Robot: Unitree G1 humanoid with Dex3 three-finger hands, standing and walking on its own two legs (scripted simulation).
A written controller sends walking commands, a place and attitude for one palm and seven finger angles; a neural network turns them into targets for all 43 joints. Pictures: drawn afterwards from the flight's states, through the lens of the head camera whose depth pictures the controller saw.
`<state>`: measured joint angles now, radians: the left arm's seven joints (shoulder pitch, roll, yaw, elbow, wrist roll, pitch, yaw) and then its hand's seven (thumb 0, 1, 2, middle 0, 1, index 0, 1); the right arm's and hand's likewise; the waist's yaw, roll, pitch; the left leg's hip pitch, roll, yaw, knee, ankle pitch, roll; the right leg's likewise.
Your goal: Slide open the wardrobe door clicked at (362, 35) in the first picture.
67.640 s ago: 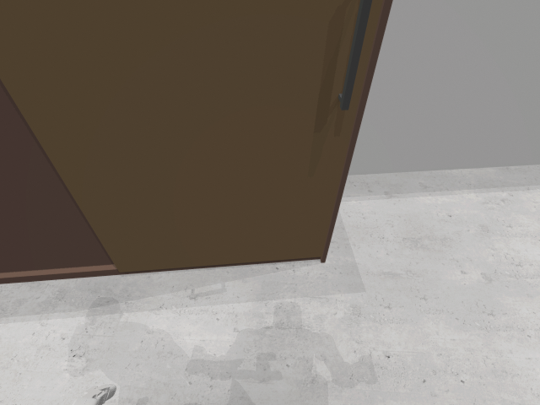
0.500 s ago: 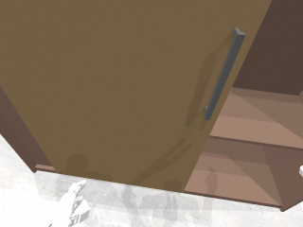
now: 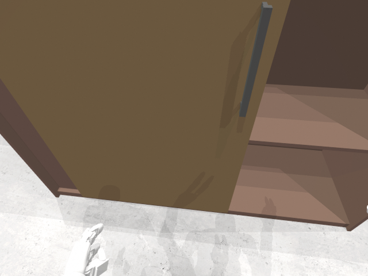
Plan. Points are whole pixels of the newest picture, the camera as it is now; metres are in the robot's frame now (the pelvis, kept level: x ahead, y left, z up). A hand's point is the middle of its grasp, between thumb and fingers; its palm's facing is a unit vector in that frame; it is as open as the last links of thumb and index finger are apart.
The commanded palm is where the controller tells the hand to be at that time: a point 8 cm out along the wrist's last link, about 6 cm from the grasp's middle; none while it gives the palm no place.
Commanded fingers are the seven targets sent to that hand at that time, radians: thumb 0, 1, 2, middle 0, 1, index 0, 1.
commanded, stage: step back with the hand held close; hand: right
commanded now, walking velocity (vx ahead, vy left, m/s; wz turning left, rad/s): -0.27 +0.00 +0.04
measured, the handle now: (251, 67) +0.57 -0.15 +0.19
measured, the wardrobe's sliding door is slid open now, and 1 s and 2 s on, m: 0.65 0.65 0.65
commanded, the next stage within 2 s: stop stepping back and stand still in 0.22 s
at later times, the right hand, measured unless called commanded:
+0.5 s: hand out of the picture +0.09 -0.29 +0.18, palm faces +0.52 +0.79 -0.33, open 7.5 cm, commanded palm +0.02 -0.31 +0.18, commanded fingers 0.00 -0.90 -0.90 0.20 0.30 0.20 0.30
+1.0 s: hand out of the picture +0.09 -0.24 +0.17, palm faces +0.38 +0.85 -0.38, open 7.5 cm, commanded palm +0.02 -0.28 +0.18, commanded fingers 0.00 -0.90 -0.90 0.20 0.30 0.20 0.30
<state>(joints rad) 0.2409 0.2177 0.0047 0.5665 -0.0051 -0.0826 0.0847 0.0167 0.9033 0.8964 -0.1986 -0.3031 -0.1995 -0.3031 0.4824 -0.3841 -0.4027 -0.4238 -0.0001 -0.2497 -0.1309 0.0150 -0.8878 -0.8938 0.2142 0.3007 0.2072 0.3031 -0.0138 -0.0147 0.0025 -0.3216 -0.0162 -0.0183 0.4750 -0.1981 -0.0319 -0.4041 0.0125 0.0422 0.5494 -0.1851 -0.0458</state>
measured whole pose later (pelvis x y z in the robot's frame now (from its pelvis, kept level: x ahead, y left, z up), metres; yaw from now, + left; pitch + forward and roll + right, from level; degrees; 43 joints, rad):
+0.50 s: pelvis -0.11 -0.01 +0.00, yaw -2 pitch +0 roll +4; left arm 0.25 0.13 0.00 0.62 -0.01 -0.19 0.04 0.02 0.90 0.90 -0.20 -0.30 -0.20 -0.30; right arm 0.43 -0.38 -0.44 -0.49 0.03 -0.22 -0.16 0.02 -0.89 -0.89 0.21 0.30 0.20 0.30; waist -0.01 0.02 0.00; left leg -0.53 -0.06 -0.02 1.12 -0.42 -0.04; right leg -0.38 -0.06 0.01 0.57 -0.20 -0.04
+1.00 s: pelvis -0.14 +0.01 +0.00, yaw +4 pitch -2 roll -1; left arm 0.26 0.19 0.00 0.64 0.01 -0.17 0.08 0.02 0.91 0.90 -0.20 -0.30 -0.20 -0.30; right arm 0.47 -0.39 -0.40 -0.44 0.03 -0.18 -0.14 0.02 -0.89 -0.89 0.21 0.30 0.21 0.30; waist 0.03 0.06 -0.04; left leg -0.20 -0.03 0.00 0.60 -0.41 0.02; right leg -0.33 0.01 -0.06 0.52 -0.16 -0.04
